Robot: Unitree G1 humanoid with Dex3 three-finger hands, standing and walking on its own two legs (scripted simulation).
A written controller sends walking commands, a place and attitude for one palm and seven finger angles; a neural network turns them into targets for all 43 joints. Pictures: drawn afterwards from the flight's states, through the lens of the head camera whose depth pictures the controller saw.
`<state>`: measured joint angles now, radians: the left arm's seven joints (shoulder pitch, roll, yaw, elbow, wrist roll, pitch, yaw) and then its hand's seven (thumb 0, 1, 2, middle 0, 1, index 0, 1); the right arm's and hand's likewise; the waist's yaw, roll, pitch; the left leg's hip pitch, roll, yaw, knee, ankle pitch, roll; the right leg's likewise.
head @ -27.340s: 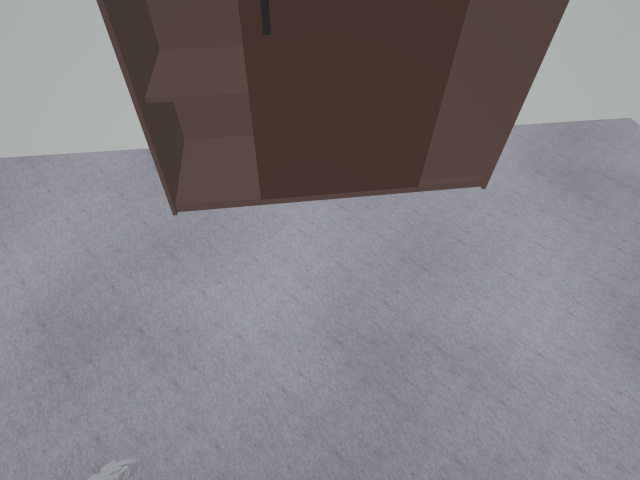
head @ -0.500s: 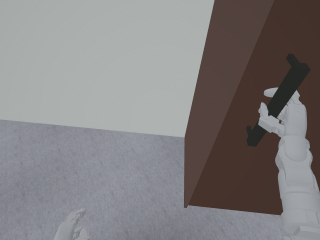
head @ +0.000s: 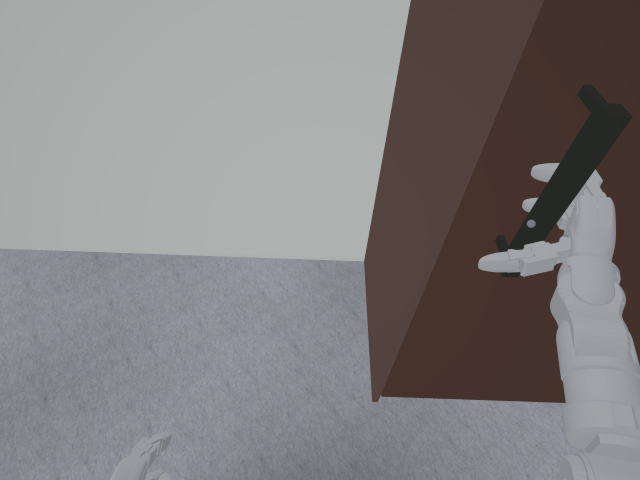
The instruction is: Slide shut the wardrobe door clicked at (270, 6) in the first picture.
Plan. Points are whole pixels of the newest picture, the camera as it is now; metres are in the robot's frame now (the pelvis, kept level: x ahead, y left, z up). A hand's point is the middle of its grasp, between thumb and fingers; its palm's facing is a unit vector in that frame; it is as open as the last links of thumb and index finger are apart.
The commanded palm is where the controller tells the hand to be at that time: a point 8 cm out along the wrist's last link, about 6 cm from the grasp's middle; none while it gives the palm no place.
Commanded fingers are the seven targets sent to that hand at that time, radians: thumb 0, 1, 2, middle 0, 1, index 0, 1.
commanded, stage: loosen the grip on the handle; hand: right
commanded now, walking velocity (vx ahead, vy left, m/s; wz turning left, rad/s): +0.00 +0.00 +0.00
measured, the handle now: (543, 194) +0.44 -0.25 +0.15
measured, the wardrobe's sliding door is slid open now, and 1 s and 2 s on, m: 0.00 0.00 0.00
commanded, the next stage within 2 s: slip the hand off the handle in 0.04 s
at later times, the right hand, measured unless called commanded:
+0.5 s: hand (579, 227) +0.40 -0.28 +0.13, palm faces +0.34 +0.91 -0.23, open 14.7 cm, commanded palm +0.36 -0.32 +0.14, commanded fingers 0.00 0.55 -0.20 0.25 1.15 0.25 1.15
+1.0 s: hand (608, 259) +0.36 -0.31 +0.12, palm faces +0.29 +0.94 -0.19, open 14.6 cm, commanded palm +0.31 -0.34 +0.14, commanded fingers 0.00 0.55 -0.20 0.25 1.15 0.25 1.15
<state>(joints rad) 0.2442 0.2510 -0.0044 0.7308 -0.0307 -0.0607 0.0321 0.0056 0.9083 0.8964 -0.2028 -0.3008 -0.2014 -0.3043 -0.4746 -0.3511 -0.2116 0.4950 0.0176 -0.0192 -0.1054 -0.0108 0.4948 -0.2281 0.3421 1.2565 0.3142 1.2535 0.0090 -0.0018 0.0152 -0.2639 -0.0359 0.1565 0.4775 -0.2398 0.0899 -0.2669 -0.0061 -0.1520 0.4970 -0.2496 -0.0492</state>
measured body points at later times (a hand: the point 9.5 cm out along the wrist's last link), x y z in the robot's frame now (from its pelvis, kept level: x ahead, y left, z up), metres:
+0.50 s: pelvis +0.00 -0.01 +0.00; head +0.03 -0.01 +0.44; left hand +0.10 +0.26 -0.12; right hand +0.38 -0.33 +0.15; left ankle +0.01 +0.05 -0.74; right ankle +0.01 -0.08 -0.74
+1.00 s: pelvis +0.00 -0.05 +0.00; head +0.02 -0.05 +0.45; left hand +0.10 +0.21 -0.11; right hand +0.34 -0.36 +0.13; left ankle +0.01 +0.05 -0.74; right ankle +0.01 -0.08 -0.74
